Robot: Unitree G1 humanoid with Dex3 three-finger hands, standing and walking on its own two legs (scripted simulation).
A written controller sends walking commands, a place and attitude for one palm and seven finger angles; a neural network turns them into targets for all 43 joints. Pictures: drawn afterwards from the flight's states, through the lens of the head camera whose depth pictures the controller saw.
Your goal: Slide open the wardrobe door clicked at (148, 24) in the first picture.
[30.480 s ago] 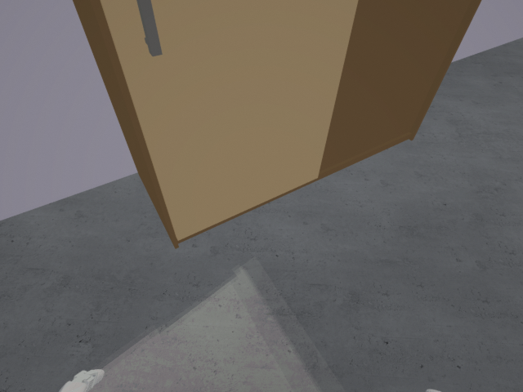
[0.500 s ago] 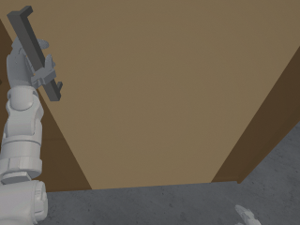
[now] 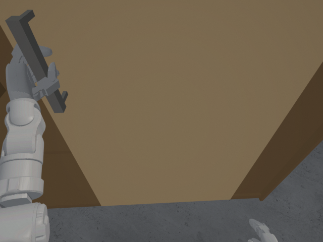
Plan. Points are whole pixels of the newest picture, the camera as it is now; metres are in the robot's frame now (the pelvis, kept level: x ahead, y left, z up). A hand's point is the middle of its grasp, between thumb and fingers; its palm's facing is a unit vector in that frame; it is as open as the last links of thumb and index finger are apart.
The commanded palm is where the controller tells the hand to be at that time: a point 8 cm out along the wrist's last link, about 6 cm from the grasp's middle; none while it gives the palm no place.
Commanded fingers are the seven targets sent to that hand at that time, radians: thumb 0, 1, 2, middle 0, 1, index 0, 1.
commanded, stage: loosen the grip on the handle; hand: left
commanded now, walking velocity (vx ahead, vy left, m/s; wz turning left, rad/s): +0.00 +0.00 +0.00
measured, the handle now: (45, 66) +0.43 +0.30 +0.23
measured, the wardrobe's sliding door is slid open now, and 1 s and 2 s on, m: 0.55 0.54 0.54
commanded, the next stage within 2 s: slip the hand off the handle in 0.58 s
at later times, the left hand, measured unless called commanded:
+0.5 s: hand (45, 80) +0.38 +0.28 +0.23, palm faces +0.44 -0.87 -0.22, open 14.1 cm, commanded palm +0.35 +0.31 +0.22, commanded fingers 0.00 -0.55 0.20 -0.25 -1.15 -0.25 -1.15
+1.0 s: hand (28, 80) +0.39 +0.33 +0.22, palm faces +0.47 -0.87 -0.16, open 14.7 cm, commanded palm +0.34 +0.37 +0.22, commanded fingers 0.00 -0.55 0.20 -0.25 -1.15 -0.25 -1.15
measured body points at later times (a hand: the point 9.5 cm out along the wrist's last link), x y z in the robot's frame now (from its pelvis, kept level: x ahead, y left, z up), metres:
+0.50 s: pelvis -0.05 -0.01 -0.01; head -0.05 -0.01 +0.44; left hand +0.35 +0.33 +0.24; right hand +0.01 -0.28 -0.12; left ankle +0.05 +0.08 -0.73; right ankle -0.02 -0.09 -0.74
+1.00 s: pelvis +0.01 +0.00 +0.00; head +0.02 +0.00 +0.45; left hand +0.36 +0.37 +0.23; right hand +0.14 -0.26 -0.09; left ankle +0.05 +0.08 -0.74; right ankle -0.02 -0.09 -0.74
